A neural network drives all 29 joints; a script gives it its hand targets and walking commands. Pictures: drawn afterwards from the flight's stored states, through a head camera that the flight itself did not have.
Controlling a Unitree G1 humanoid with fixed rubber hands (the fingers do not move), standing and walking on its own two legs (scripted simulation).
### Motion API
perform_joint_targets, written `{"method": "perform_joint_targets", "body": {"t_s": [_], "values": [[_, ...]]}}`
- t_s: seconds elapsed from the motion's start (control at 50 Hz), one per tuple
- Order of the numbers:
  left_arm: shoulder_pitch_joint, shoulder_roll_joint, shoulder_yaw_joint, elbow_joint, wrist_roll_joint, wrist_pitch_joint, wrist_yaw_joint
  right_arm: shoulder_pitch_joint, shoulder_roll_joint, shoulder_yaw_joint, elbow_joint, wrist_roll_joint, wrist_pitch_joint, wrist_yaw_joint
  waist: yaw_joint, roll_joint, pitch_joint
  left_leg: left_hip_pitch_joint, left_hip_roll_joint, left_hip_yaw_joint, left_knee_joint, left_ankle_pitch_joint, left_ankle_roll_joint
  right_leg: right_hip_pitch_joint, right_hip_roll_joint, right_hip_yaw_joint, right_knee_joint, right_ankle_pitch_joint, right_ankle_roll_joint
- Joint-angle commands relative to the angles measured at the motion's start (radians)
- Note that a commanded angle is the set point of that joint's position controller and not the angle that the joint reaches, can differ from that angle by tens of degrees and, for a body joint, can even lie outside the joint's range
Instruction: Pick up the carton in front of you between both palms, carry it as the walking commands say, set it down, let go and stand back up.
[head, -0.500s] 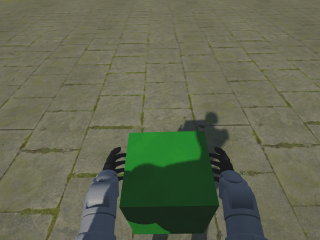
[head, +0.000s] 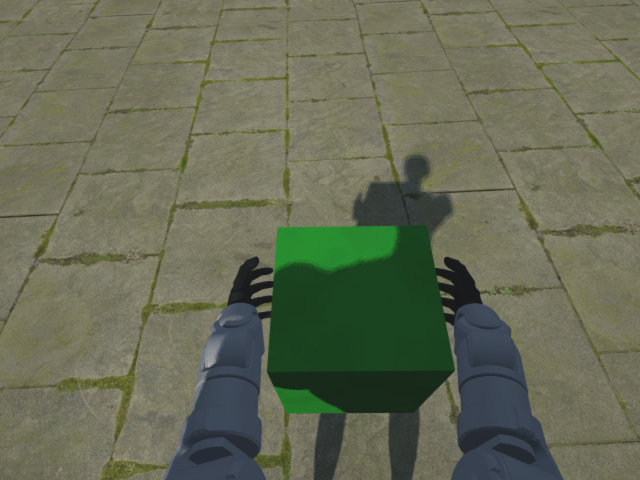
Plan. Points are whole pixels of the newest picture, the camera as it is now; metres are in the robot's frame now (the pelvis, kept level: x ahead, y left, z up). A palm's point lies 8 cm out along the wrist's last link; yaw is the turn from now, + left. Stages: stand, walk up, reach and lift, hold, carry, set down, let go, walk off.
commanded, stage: set down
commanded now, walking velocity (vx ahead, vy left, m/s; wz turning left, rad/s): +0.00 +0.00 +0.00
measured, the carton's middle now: (350, 327) +0.35 -0.03 -0.08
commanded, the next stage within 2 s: none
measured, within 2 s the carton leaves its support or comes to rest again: neither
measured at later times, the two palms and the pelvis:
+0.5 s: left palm (250, 349) +0.35 +0.14 -0.16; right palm (420, 326) +0.39 -0.15 -0.17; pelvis -0.04 -0.06 -0.10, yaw +1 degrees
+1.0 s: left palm (253, 370) +0.37 +0.17 -0.33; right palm (388, 336) +0.45 -0.12 -0.33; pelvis -0.06 -0.05 -0.23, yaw +1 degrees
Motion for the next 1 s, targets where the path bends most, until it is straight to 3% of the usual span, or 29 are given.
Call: {"method": "perform_joint_targets", "body": {"t_s": [0.0,0.06,0.14,0.16,0.22,0.24,0.26,0.3,0.32,0.36,0.38,0.42,0.46,0.48,0.5,0.54,0.56,0.58,0.64,0.66,0.72,0.74,0.76,0.8,0.88,0.92,0.94,0.96,0.98], "values": [[-0.335,-0.725,-0.320,0.068,-0.094,-0.226,-0.121,-0.369,0.636,0.374,0.085,0.122,-0.204,0.154,0.031,-0.045,-0.530,0.127,0.075,-0.131,0.054,0.701,-0.104,-0.187,0.085,-0.021,0.055,0.304,-0.006],[-0.353,-0.688,-0.362,0.041,-0.089,-0.311,-0.109,-0.440,0.628,0.494,0.053,0.194,-0.287,0.135,0.099,-0.056,-0.638,0.092,0.048,-0.101,0.108,0.747,-0.107,-0.244,0.087,-0.011,0.089,0.364,0.008],[-0.458,-0.735,-0.511,0.009,-0.166,-0.397,-0.120,-0.539,0.694,0.645,0.029,0.290,-0.377,0.092,0.102,-0.058,-0.875,0.042,0.022,-0.088,0.236,0.757,-0.090,-0.386,0.105,-0.020,0.190,0.408,0.024],[-0.473,-0.747,-0.527,0.027,-0.173,-0.403,-0.126,-0.542,0.709,0.672,0.036,0.292,-0.388,0.074,0.081,-0.068,-0.921,0.001,0.018,-0.086,0.272,0.752,-0.090,-0.422,0.112,-0.027,0.208,0.427,0.024],[-0.560,-0.714,-0.662,-0.109,-0.260,-0.428,-0.153,-0.582,0.793,0.787,-0.091,0.358,-0.402,0.007,0.094,-0.083,-1.303,-0.152,-0.021,-0.028,0.370,0.679,-0.108,-0.200,0.101,-0.005,0.325,0.644,0.037],[-0.594,-0.675,-0.677,-0.118,-0.276,-0.421,-0.161,-0.582,0.786,0.761,-0.087,0.350,-0.397,-0.015,0.059,-0.099,-1.322,-0.277,-0.028,-0.023,0.375,0.591,-0.112,-0.165,0.100,-0.011,0.364,0.670,0.038],[-0.605,-0.652,-0.675,-0.128,-0.279,-0.417,-0.174,-0.595,0.824,0.758,-0.087,0.347,-0.386,-0.032,0.097,-0.107,-1.345,-0.357,-0.036,-0.005,0.385,0.533,-0.112,-0.138,0.094,-0.007,0.382,0.668,0.043],[-0.636,-0.608,-0.651,-0.103,-0.268,-0.396,-0.192,-0.578,0.807,0.711,-0.047,0.307,-0.360,-0.051,0.078,-0.064,-1.232,-0.513,-0.048,0.013,0.408,0.376,-0.117,-0.209,0.093,-0.019,0.413,0.505,0.051],[-0.656,-0.600,-0.607,-0.044,-0.249,-0.374,-0.204,-0.611,0.777,0.665,-0.003,0.288,-0.339,-0.054,0.091,-0.049,-1.118,-0.587,-0.046,0.022,0.409,0.286,-0.115,-0.279,0.097,-0.020,0.401,0.374,0.050],[-0.679,-0.583,-0.523,0.038,-0.211,-0.336,-0.231,-0.652,0.791,0.619,0.078,0.258,-0.300,-0.048,0.115,-0.071,-0.959,-0.720,-0.046,0.039,0.424,0.118,-0.103,-0.398,0.099,-0.019,0.408,0.182,0.058],[-0.673,-0.598,-0.460,0.108,-0.197,-0.311,-0.247,-0.679,0.790,0.592,0.093,0.248,-0.286,-0.047,0.091,-0.085,-0.904,-0.793,-0.045,0.047,0.444,0.052,-0.100,-0.408,0.099,-0.010,0.407,0.113,0.054],[-0.762,-0.587,-0.363,0.130,-0.158,-0.280,-0.273,-0.743,0.800,0.542,0.159,0.234,-0.249,-0.037,0.118,-0.086,-0.846,-0.887,-0.052,0.068,0.489,-0.042,-0.094,-0.463,0.099,0.024,0.405,-0.063,0.048],[-0.798,-0.576,-0.312,0.144,-0.144,-0.256,-0.290,-0.797,0.821,0.523,0.179,0.229,-0.224,-0.030,0.160,-0.111,-0.852,-0.932,-0.055,0.080,0.520,-0.064,-0.085,-0.492,0.096,0.026,0.424,-0.098,0.056],[-0.796,-0.624,-0.289,0.177,-0.140,-0.240,-0.295,-0.844,0.816,0.535,0.158,0.232,-0.219,-0.031,0.132,-0.124,-0.869,-0.944,-0.052,0.074,0.549,-0.052,-0.085,-0.490,0.095,0.027,0.437,-0.102,0.056],[-0.824,-0.631,-0.262,0.199,-0.128,-0.231,-0.303,-0.881,0.809,0.523,0.170,0.233,-0.212,-0.025,0.156,-0.104,-0.882,-0.976,-0.052,0.079,0.563,-0.064,-0.089,-0.509,0.098,0.030,0.456,-0.105,0.048],[-0.874,-0.644,-0.257,0.174,-0.128,-0.219,-0.309,-0.911,0.826,0.514,0.200,0.224,-0.199,-0.015,0.167,-0.141,-0.931,-0.984,-0.051,0.072,0.586,-0.054,-0.085,-0.565,0.112,-0.013,0.508,-0.077,0.051],[-0.891,-0.631,-0.264,0.160,-0.138,-0.218,-0.309,-0.962,0.850,0.546,0.164,0.252,-0.205,-0.011,0.197,-0.144,-0.981,-1.009,-0.048,0.082,0.614,-0.030,-0.087,-0.546,0.108,-0.005,0.538,-0.041,0.051],[-0.926,-0.640,-0.267,0.166,-0.148,-0.216,-0.311,-0.934,0.848,0.531,0.203,0.235,-0.196,-0.011,0.161,-0.159,-1.004,-1.042,-0.050,0.083,0.644,-0.013,-0.094,-0.562,0.113,-0.002,0.557,0.001,0.047],[-0.954,-0.659,-0.327,0.122,-0.194,-0.217,-0.310,-0.984,0.855,0.578,0.160,0.292,-0.206,-0.002,0.203,-0.153,-1.163,-0.995,-0.051,0.078,0.695,0.090,-0.098,-0.609,0.123,-0.042,0.657,0.119,0.054],[-0.973,-0.659,-0.343,0.094,-0.216,-0.221,-0.309,-0.988,0.840,0.589,0.146,0.290,-0.211,-0.006,0.180,-0.169,-1.213,-1.033,-0.055,0.081,0.736,0.105,-0.110,-0.614,0.122,-0.039,0.680,0.162,0.051],[-1.023,-0.671,-0.431,0.032,-0.276,-0.229,-0.288,-1.043,0.828,0.648,0.094,0.343,-0.218,-0.009,0.178,-0.155,-1.356,-0.999,-0.058,0.078,0.787,0.177,-0.126,-0.643,0.137,-0.066,0.763,0.215,0.054],[-1.003,-0.681,-0.424,0.053,-0.275,-0.223,-0.279,-1.036,0.824,0.662,0.090,0.335,-0.215,-0.004,0.176,-0.189,-1.365,-0.960,-0.057,0.066,0.797,0.205,-0.125,-0.720,0.142,-0.088,0.782,0.216,0.061],[-0.994,-0.685,-0.427,0.080,-0.280,-0.216,-0.277,-1.022,0.802,0.650,0.121,0.351,-0.215,0.002,0.187,-0.145,-1.312,-0.999,-0.050,0.080,0.807,0.176,-0.133,-0.753,0.140,-0.082,0.783,0.179,0.050],[-1.014,-0.704,-0.431,0.073,-0.269,-0.211,-0.263,-1.041,0.813,0.632,0.152,0.332,-0.211,0.005,0.161,-0.147,-1.284,-1.002,-0.057,0.073,0.829,0.150,-0.137,-0.847,0.154,-0.099,0.812,0.125,0.051],[-1.093,-0.683,-0.459,0.049,-0.298,-0.203,-0.229,-1.082,0.744,0.613,0.185,0.347,-0.212,0.011,0.165,-0.100,-1.291,-1.002,-0.060,0.078,0.887,0.156,-0.153,-0.981,0.163,-0.114,0.886,0.079,0.037],[-1.113,-0.676,-0.452,0.054,-0.309,-0.201,-0.213,-1.113,0.700,0.603,0.203,0.354,-0.206,0.009,0.160,-0.129,-1.288,-1.019,-0.059,0.078,0.910,0.143,-0.157,-1.007,0.167,-0.128,0.916,0.061,0.040],[-1.123,-0.677,-0.465,0.041,-0.310,-0.202,-0.201,-1.147,0.707,0.616,0.178,0.374,-0.217,0.015,0.182,-0.049,-1.304,-0.983,-0.059,0.080,0.922,0.176,-0.163,-1.055,0.171,-0.129,0.946,0.063,0.028],[-1.128,-0.676,-0.458,0.037,-0.313,-0.207,-0.193,-1.120,0.717,0.619,0.210,0.374,-0.213,0.021,0.170,-0.068,-1.332,-0.953,-0.057,0.077,0.935,0.216,-0.165,-1.078,0.175,-0.129,0.948,0.066,0.026],[-1.124,-0.674,-0.444,0.057,-0.303,-0.205,-0.185,-1.112,0.698,0.598,0.247,0.364,-0.216,0.021,0.186,-0.051,-1.288,-0.990,-0.059,0.081,0.948,0.206,-0.171,-1.109,0.173,-0.127,0.963,0.064,0.026]]}}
